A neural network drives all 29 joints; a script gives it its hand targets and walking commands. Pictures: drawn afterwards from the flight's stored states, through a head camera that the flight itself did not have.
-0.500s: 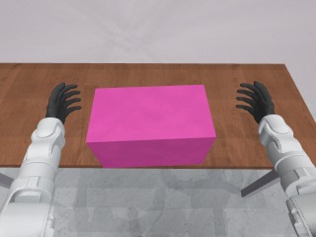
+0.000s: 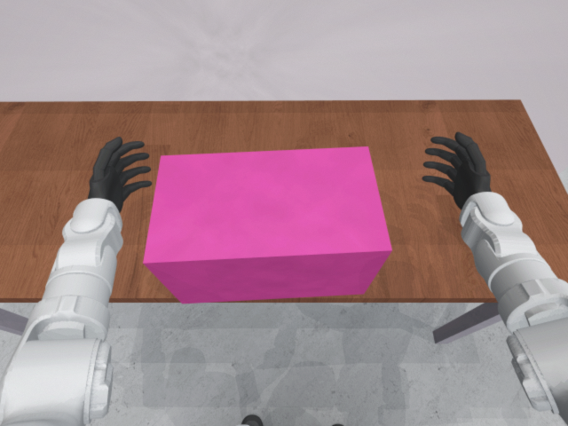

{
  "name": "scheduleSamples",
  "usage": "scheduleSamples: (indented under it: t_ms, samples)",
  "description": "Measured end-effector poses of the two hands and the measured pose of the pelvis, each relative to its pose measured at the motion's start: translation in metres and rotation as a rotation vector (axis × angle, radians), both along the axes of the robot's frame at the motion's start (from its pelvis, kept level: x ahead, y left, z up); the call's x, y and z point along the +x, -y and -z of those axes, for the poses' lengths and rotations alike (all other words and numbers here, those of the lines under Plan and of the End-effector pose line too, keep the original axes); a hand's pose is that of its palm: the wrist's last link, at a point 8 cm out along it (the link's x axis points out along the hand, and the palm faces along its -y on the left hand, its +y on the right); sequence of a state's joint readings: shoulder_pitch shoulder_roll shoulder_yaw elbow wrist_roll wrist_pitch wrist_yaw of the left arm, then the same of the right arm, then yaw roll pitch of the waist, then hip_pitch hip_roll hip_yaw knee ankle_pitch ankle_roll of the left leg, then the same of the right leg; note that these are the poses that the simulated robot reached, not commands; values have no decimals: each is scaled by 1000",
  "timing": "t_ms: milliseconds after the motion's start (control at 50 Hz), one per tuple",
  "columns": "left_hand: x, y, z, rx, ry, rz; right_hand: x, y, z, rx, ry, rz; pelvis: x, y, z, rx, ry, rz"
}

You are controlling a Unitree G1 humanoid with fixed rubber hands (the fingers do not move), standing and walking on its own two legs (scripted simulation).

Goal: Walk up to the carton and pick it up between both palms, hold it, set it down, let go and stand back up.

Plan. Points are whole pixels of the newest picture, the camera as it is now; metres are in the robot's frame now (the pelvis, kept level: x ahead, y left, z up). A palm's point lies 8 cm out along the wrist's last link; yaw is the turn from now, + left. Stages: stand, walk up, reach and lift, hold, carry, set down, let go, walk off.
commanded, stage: reach and lift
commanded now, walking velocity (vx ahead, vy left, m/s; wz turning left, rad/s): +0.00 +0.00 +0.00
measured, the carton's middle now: (269, 229) +0.41 +0.06 -0.04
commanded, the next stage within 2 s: none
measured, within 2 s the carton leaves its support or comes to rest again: neither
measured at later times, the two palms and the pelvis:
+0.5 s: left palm (133, 219) +0.40 +0.26 +0.01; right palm (460, 218) +0.41 -0.23 +0.00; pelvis -0.03 +0.00 -0.03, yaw -1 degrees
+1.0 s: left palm (153, 255) +0.37 +0.25 -0.06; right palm (405, 249) +0.39 -0.16 -0.07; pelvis -0.04 +0.00 -0.06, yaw +0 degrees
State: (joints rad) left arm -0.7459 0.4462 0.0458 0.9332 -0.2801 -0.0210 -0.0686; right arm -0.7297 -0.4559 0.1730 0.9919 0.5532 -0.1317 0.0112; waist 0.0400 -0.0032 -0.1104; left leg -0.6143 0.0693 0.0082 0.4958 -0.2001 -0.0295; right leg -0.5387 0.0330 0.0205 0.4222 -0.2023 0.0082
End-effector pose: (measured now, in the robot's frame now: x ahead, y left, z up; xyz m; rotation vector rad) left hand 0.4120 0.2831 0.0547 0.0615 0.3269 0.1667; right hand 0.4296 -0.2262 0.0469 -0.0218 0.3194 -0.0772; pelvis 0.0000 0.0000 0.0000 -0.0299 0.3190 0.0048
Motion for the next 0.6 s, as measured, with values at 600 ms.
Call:
scheduleSamples:
  t_ms: [600]
  samples:
    - [-15, 19, 57, 20, 32, -9, -25, 1, 53, -26, 17, 35, -39, 1, 41, -8, -173, 9]
